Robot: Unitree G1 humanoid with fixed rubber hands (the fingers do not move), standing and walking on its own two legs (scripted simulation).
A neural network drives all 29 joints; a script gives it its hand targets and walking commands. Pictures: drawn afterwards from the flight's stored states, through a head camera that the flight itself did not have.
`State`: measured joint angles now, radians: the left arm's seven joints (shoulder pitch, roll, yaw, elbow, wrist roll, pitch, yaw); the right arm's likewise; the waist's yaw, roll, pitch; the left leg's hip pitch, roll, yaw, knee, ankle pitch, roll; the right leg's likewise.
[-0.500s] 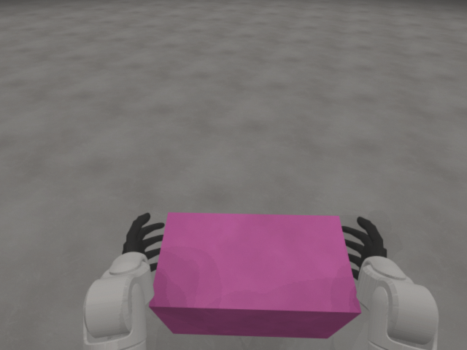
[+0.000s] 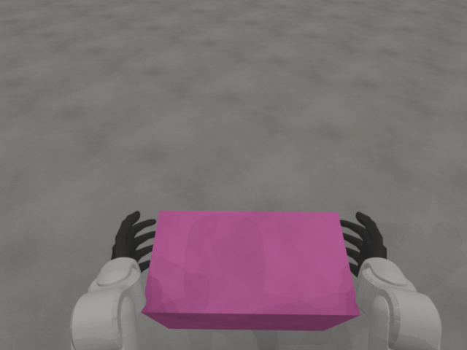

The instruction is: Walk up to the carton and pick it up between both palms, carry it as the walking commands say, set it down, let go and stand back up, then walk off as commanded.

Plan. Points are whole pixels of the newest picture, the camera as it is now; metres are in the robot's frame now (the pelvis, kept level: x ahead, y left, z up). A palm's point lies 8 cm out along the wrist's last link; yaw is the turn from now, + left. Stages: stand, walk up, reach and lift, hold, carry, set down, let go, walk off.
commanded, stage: carry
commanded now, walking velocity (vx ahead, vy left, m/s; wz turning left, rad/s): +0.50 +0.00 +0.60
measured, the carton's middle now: (247, 274) +0.24 -0.01 +0.03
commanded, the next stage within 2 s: none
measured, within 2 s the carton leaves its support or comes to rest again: neither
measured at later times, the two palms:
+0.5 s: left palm (110, 153) +0.46 +0.25 +0.11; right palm (264, 120) +0.60 -0.08 +0.09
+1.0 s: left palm (76, 95) +0.74 +0.41 +0.09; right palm (187, 59) +0.94 +0.13 +0.10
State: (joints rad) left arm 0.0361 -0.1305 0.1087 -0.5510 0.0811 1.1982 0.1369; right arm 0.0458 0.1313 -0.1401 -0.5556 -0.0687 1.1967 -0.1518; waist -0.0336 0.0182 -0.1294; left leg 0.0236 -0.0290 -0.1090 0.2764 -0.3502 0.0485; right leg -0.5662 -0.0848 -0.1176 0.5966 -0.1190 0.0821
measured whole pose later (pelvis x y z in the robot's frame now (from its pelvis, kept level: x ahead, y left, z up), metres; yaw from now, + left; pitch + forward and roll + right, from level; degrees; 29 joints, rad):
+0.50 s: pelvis +0.32 +0.00 +0.00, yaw +20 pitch +2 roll +4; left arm 0.01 -0.13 0.16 -0.55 0.05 1.18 0.13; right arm 0.00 0.13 -0.11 -0.57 -0.10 1.21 -0.17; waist 0.04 0.01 -0.09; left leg -0.61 0.04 0.22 0.63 0.04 0.06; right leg 0.18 -0.14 -0.45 0.17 -0.35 0.08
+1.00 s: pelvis +0.65 +0.13 +0.00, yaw +34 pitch +4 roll -2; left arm 0.05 -0.13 0.12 -0.62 0.06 1.14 0.15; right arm 0.03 0.13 -0.12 -0.59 -0.07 1.13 -0.13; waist 0.03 0.01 -0.03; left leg 0.00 0.00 0.00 0.27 -0.33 0.05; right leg -0.59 -0.11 -0.16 0.62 -0.08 0.09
